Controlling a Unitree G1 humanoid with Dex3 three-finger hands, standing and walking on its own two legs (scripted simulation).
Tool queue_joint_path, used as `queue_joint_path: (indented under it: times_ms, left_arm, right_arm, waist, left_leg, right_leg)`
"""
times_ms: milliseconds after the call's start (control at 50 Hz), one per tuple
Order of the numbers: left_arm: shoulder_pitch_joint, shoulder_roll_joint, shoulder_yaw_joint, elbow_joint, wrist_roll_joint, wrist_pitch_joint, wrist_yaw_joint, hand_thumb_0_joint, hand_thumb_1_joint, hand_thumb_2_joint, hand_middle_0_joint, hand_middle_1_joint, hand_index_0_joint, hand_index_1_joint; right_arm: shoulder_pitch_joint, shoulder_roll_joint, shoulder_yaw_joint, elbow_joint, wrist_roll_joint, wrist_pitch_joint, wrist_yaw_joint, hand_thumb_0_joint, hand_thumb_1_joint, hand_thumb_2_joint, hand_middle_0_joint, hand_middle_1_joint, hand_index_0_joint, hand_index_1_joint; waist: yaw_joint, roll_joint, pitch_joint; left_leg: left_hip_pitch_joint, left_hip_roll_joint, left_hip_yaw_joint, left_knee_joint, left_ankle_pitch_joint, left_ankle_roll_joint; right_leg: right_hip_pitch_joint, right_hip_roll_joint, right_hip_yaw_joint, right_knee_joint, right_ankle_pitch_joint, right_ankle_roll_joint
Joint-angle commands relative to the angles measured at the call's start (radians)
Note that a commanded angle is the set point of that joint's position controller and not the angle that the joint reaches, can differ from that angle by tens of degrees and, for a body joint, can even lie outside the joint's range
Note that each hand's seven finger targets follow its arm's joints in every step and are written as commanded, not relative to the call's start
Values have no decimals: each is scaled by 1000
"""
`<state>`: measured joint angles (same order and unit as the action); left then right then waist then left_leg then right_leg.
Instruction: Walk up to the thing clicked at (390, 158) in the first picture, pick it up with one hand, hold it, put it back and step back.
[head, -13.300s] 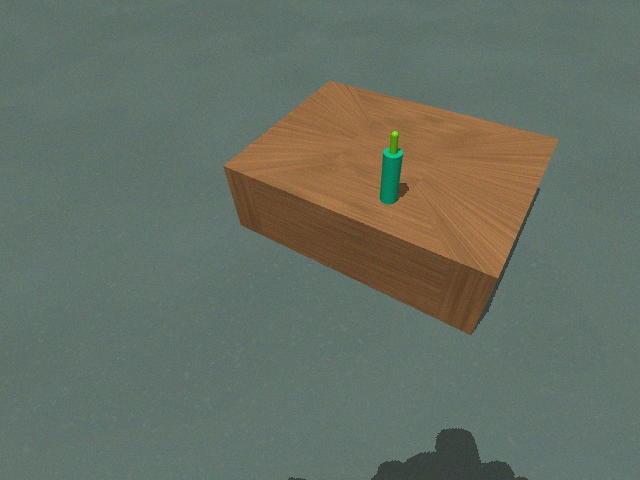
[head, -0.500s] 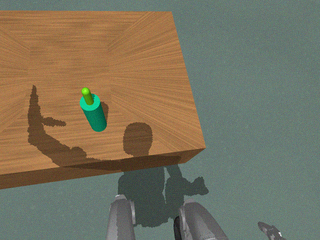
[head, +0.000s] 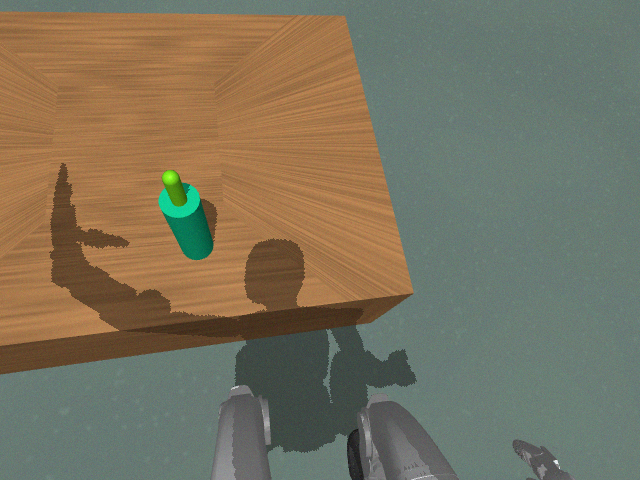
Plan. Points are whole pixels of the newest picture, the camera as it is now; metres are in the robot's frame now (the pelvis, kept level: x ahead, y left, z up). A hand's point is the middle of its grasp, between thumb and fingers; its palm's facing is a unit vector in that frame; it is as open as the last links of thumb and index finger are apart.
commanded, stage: go down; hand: left
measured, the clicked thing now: (186, 216) +0.51 +0.20 -0.19
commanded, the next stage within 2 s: approach in 0.08 s
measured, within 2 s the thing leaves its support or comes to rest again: neither
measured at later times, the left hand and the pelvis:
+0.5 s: hand out of the picture +0.43 +0.38 +0.00, palm faces +0.18 -0.98 +0.07, open 17.7 cm; pelvis -0.01 +0.00 -0.03, yaw -1 degrees
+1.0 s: hand (149, 228) +0.49 +0.26 -0.20, palm faces +0.14 -0.99 +0.08, open 17.7 cm; pelvis -0.06 -0.02 -0.21, yaw -6 degrees
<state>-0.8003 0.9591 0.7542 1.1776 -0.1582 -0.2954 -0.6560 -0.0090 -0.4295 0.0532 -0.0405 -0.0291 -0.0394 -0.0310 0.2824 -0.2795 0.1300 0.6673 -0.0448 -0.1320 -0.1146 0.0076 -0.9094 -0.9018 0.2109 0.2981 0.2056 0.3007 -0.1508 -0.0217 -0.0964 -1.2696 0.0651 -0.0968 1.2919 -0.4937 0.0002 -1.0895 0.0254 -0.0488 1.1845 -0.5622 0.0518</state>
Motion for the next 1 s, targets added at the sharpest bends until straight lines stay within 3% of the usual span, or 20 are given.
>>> queue_joint_path:
  times_ms: [0, 120, 160, 180, 220, 320, 360, 420, 460, 500, 560, 620, 680, 700, 740, 840, 900, 980]
  left_arm:
    - [-279, 375, 21, -206, -41, -57, 1, 0, -440, 48, -43, -38, -37, -39]
    - [-268, 363, 11, -198, -42, -54, 4, 0, -451, 35, -48, -39, -45, -37]
    - [-287, 397, 31, -238, -46, -57, 11, 0, -449, 34, -50, -35, -44, -36]
    - [-276, 403, 34, -233, -43, -58, 13, 0, -529, 0, -58, -20, -66, -9]
    - [-248, 369, 30, -201, -46, -58, 16, 0, -591, 0, -56, -39, -64, -29]
    - [-215, 244, -36, -109, -52, -77, 16, 0, -611, 0, -57, -38, -65, -30]
    - [-214, 191, -62, -91, -57, -98, 19, 0, -611, 0, -52, -38, -62, -27]
    - [-240, 152, -66, -73, -75, -145, 34, 0, -611, 0, -41, -48, -51, -39]
    - [-265, 146, -77, -88, -79, -185, 37, 0, -611, 0, -39, -51, -52, -40]
    - [-289, 182, -55, -96, -78, -226, 41, 0, -611, 0, -34, -53, -46, -42]
    - [-324, 195, -40, -115, -66, -279, 45, 0, -597, 25, -26, -60, -36, -53]
    - [-387, 261, 1, -180, -43, -315, 62, 0, -573, 47, -20, -67, -26, -63]
    - [-487, 219, -40, -226, -12, -323, 79, 0, -556, 81, -13, -79, -16, -78]
    - [-492, 249, -22, -216, 4, -318, 96, 0, -569, 94, -12, -82, -11, -85]
    - [-534, 218, -51, -209, 16, -307, 118, 0, -603, 90, -15, -76, -11, -82]
    - [-526, 119, -86, -42, 42, -278, 198, 0, -611, 81, -18, -83, -21, -85]
    - [-530, 143, -77, -33, 61, -287, 245, 0, -611, 0, -34, -61, -52, -46]
    - [-577, 187, -44, -124, 82, -299, 317, 0, -611, 5, -39, -70, -59, -52]
  right_arm:
    - [167, -233, -83, -42, 3, -19, -24, 0, -905, -899, 201, 300, 200, 300]
    - [168, -228, -86, -43, 9, -18, -23, 0, -901, -897, 201, 300, 201, 300]
    - [175, -232, -87, -43, 9, -19, -22, 0, -906, -898, 201, 300, 201, 300]
    - [170, -228, -85, -43, 10, -17, -22, 0, -862, -886, 199, 300, 199, 300]
    - [169, -223, -83, -41, 9, -17, -24, 0, -869, -888, 199, 300, 200, 300]
    - [156, -225, -84, -40, 9, -18, -13, 0, -872, -889, 199, 300, 199, 300]
    - [143, -227, -84, -45, 7, -19, -7, 0, -867, -887, 199, 300, 200, 300]
    - [136, -218, -80, -51, 4, -21, 5, 0, -865, -887, 199, 300, 200, 300]
    - [124, -217, -79, -50, 1, -25, 13, 0, -867, -887, 199, 300, 200, 300]
    - [115, -218, -75, -47, -9, -28, 22, 0, -865, -887, 199, 300, 200, 300]
    - [116, -223, -74, -33, -29, -25, 39, 0, -869, -889, 200, 300, 200, 300]
    - [110, -230, -72, -28, -50, -16, 54, 0, -881, -893, 200, 300, 200, 300]
    - [109, -238, -81, -28, -71, 1, 68, 0, -884, -895, 200, 300, 200, 300]
    - [116, -242, -80, -22, -78, 7, 73, 0, -889, -897, 200, 300, 200, 300]
    - [110, -233, -76, -23, -81, 20, 82, 0, -896, -899, 200, 300, 200, 300]
    - [112, -225, -65, -27, -86, 53, 114, 0, -912, -901, 200, 300, 200, 300]
    - [100, -218, -53, -56, -87, 75, 133, 0, -904, -895, 200, 300, 200, 300]
    - [92, -221, -51, -90, -88, 110, 152, 0, -898, -892, 200, 300, 200, 300]
  waist:
    - [34, 324, -499]
    - [36, 292, -491]
    - [41, 293, -517]
    - [45, 298, -513]
    - [37, 278, -495]
    - [22, 270, -408]
    - [16, 265, -381]
    - [2, 210, -384]
    - [-8, 221, -425]
    - [-3, 241, -497]
    - [4, 315, -609]
    - [29, 404, -725]
    - [11, 511, -797]
    - [17, 532, -801]
    - [-3, 525, -809]
    - [-58, 379, -648]
    - [-57, 286, -621]
    - [-28, 299, -702]
  left_leg:
    - [671, 0, -32, -162, 402, -3]
    - [632, -5, -21, -159, 341, 4]
    - [642, -8, -19, -157, 360, 6]
    - [639, -8, -19, -160, 347, 5]
    - [622, -9, -16, -151, 351, 7]
    - [564, 2, -37, -126, 350, 0]
    - [540, 11, -54, -112, 317, -5]
    - [415, -3, -36, -36, 236, 10]
    - [356, -9, -25, 23, 198, 14]
    - [342, -5, -37, 92, 233, 15]
    - [367, 3, -57, 189, 364, 4]
    - [413, 14, -69, 250, 424, -9]
    - [463, 26, -85, 280, 439, -25]
    - [447, 26, -80, 303, 459, -25]
    - [370, 21, -63, 348, 411, -16]
    - [46, 13, -44, 453, 171, 7]
    - [-132, 9, -18, 515, 68, 19]
    - [-158, 15, -17, 542, 16, 13]
  right_leg:
    - [-34, 22, -29, -114, 254, -76]
    - [-10, 21, -20, -125, 240, -73]
    - [13, 18, -19, -131, 255, -72]
    - [11, 20, -19, -128, 246, -73]
    - [12, 21, -18, -128, 258, -71]
    - [-118, 21, -29, -78, 215, -79]
    - [-180, 19, -32, -42, 182, -80]
    - [-210, 16, -21, 4, 169, -79]
    - [-251, 14, -12, 55, 153, -81]
    - [-326, 13, -14, 127, 159, -82]
    - [-442, 13, -28, 241, 188, -87]
    - [-497, 14, -33, 341, 185, -94]
    - [-576, 12, -32, 413, 167, -102]
    - [-584, 12, -30, 432, 179, -102]
    - [-592, 17, -25, 458, 175, -102]
    - [-657, 23, -34, 529, 100, -93]
    - [-623, 31, -39, 551, 56, -81]
    - [-623, 40, -52, 600, 12, -79]
